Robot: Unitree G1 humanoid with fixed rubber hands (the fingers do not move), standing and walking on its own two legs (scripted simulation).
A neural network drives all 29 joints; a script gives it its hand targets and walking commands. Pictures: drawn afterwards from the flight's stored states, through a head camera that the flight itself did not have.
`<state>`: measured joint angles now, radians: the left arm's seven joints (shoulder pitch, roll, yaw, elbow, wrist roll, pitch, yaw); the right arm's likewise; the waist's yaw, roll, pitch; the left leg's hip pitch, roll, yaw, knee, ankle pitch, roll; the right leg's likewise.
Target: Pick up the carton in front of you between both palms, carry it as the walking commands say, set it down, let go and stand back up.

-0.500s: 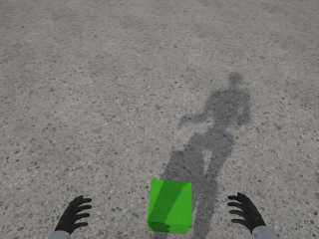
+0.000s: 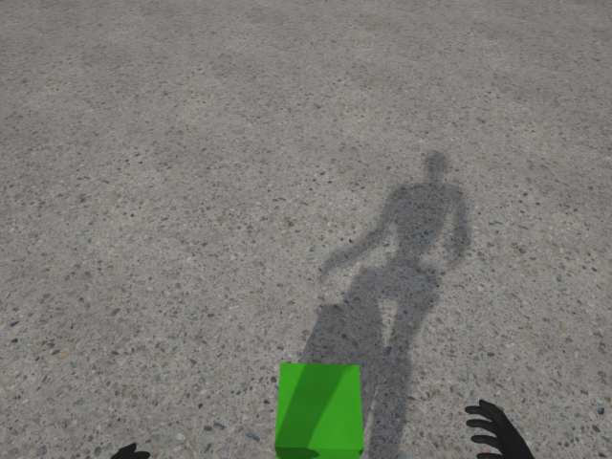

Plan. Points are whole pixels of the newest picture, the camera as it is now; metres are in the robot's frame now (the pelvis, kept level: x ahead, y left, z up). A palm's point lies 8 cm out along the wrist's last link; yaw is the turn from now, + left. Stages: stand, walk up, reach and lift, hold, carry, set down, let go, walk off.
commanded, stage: stand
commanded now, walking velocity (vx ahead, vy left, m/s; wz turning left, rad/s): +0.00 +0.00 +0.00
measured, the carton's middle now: (318, 417) +0.34 -0.03 -0.64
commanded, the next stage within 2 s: none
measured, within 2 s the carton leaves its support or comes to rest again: neither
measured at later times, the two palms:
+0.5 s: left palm out of the picture +0.13 +0.24 -0.12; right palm out of the picture +0.07 -0.28 -0.12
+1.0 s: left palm out of the picture +0.09 +0.24 -0.12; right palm out of the picture +0.00 -0.27 -0.13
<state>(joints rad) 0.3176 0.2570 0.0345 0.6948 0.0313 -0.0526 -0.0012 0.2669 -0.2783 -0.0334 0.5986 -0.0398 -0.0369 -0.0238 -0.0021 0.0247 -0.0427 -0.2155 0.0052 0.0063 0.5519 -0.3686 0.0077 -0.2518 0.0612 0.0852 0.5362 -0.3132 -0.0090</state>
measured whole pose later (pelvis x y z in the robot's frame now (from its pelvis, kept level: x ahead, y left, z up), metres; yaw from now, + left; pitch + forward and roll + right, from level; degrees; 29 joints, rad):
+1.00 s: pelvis +0.01 -0.01 -0.01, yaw -5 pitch +1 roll +1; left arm 0.31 0.25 -0.01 0.85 0.01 0.00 0.03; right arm 0.39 -0.27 0.01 0.82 -0.02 0.02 -0.05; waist -0.02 0.01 -0.03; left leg -0.17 0.03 0.10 0.58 -0.42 -0.01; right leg -0.28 0.09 0.16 0.64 -0.37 -0.03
